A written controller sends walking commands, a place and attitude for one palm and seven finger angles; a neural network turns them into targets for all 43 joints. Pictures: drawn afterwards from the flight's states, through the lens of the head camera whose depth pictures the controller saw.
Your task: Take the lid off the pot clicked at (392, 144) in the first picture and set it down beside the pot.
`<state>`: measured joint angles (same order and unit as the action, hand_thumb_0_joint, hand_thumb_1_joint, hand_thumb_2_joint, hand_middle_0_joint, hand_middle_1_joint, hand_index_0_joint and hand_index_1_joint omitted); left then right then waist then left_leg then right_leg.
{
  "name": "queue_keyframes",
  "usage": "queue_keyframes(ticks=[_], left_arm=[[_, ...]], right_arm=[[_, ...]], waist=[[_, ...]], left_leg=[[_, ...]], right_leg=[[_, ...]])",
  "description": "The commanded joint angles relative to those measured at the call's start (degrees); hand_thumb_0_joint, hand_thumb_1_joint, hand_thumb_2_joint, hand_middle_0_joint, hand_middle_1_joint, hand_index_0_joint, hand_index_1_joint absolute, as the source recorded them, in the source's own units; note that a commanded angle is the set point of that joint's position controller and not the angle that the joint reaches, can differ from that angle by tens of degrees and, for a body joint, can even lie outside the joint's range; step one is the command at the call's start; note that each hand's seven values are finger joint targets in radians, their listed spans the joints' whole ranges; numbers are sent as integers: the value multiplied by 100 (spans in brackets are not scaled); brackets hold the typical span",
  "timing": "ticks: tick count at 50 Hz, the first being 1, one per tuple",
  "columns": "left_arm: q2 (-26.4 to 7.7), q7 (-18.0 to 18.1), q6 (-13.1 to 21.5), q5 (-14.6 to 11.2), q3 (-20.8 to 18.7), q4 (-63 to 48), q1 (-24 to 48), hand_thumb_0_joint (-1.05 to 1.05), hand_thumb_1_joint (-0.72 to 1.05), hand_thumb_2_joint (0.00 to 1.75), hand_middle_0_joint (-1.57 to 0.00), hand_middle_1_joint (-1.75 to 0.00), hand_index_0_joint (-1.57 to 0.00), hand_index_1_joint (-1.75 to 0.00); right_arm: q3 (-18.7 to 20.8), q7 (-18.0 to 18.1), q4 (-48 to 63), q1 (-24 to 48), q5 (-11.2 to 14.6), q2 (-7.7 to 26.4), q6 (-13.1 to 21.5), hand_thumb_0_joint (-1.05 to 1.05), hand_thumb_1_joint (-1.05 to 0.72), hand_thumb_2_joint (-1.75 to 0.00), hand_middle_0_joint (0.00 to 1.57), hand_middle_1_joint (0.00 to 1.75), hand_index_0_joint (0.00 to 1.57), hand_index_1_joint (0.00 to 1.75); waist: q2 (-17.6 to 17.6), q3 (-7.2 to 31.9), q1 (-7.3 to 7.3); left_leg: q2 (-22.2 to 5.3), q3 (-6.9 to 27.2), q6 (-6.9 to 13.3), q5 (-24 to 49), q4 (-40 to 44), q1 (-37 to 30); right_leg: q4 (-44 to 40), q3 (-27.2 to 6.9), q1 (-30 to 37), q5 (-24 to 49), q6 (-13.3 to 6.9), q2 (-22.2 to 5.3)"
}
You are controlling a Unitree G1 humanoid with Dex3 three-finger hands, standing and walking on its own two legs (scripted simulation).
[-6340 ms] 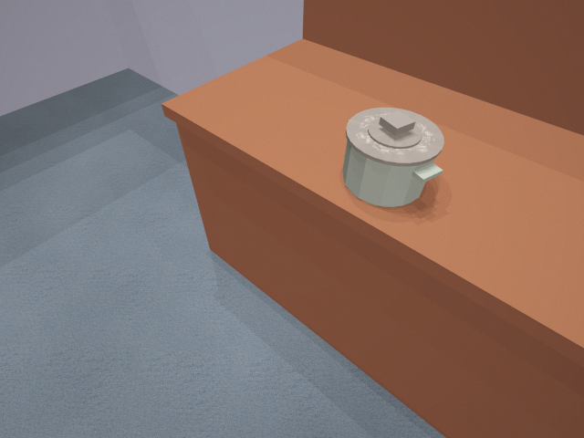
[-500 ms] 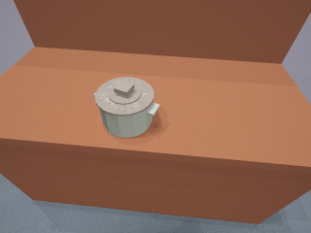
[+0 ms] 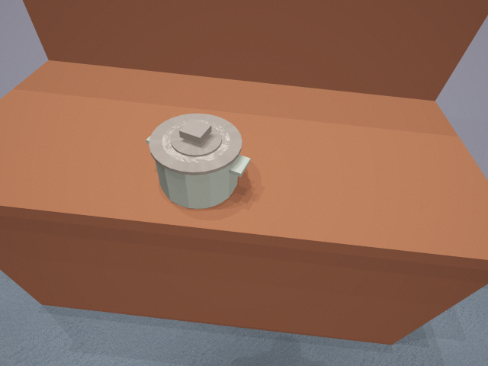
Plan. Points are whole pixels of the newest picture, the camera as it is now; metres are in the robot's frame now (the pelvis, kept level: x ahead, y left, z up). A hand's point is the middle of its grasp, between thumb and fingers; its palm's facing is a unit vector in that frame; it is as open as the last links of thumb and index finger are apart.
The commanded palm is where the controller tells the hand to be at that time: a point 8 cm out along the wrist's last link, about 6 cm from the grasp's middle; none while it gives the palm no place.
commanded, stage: look again from close up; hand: left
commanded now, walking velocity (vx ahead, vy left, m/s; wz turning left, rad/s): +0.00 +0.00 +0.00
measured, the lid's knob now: (195, 131) +0.53 +0.14 +0.10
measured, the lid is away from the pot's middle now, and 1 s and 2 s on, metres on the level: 0.00 0.00 0.00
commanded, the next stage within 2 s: lift the closed hand beside the body in 1.34 s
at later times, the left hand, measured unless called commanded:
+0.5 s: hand out of the picture -0.01 +0.16 -0.18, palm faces +0.03 -0.99 -0.12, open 7.4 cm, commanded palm none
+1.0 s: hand out of the picture +0.00 +0.17 -0.18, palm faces +0.03 -0.99 -0.12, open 7.4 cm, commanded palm none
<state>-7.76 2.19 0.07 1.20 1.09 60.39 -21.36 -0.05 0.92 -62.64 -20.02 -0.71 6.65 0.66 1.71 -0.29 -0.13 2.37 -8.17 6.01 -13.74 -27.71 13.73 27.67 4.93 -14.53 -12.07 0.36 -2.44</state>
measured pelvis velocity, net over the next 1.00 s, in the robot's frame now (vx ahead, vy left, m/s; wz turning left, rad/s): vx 0.04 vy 0.03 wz -0.02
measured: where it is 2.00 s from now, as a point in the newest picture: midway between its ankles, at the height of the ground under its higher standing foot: outside the picture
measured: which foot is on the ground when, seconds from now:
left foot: down 0.00-1.00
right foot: down 0.00-1.00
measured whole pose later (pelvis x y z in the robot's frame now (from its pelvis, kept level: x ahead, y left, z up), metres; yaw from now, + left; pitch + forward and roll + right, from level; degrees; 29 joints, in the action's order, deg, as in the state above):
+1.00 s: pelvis +0.04 +0.03 +0.00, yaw -1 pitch -1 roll -1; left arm -5.9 2.9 -0.2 0.8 1.0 64.2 -20.8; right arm -0.5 2.4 -66.3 -19.7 -0.3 4.7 2.2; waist 1.4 -0.8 -0.4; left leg 4.9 -9.3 7.9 -14.9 -22.8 7.7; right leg 25.6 3.2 -10.1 -14.0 2.6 -4.3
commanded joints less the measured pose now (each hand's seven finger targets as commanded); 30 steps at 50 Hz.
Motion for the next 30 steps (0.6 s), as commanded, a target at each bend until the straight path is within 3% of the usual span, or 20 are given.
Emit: queue_keyframes(ticks=[1, 9, 24, 30], left_arm=[[-377, 59, 102, -2, -84, -106, -487, 0, 90, 90, -20, -30, -20, -30], [-285, 70, 83, 8, -91, 2, -508, 0, 90, 90, -20, -30, -20, -30], [-214, 95, 73, -22, -78, 192, -574, 0, 90, 90, -20, -30, -20, -30], [-185, 98, 65, -25, -75, 253, -589, 0, 90, 90, -20, -30, -20, -30]], right_arm=[[91, 28, 172, -168, 37, 600, 138, 0, -90, -90, 20, 30, 20, 30], [100, 52, 28, -227, 50, 520, 149, 0, -90, -90, 20, 30, 20, 30], [64, 118, -155, -289, 62, 479, 192, 0, -90, -90, 20, 30, 20, 30], [55, 129, -195, -293, 61, 446, 184, 0, -90, -90, 20, 30, 20, 30]], waist=[[-312, -437, -53], [-134, -593, -59], [-231, -393, -25], [-225, -500, -28]], left_leg=[[-998, 1361, -283, -792, 1176, 384], [-1027, 1368, -270, -603, 1269, 295], [-1023, 1165, -296, 977, 1032, -402], [-1013, 1149, -292, 946, 1055, -419]], right_leg=[[-380, -546, 58, -7, -314, -408], [-379, -506, 28, 120, -271, -404], [-415, -516, 84, 450, -219, -454], [-476, -541, 70, 397, -203, -474]])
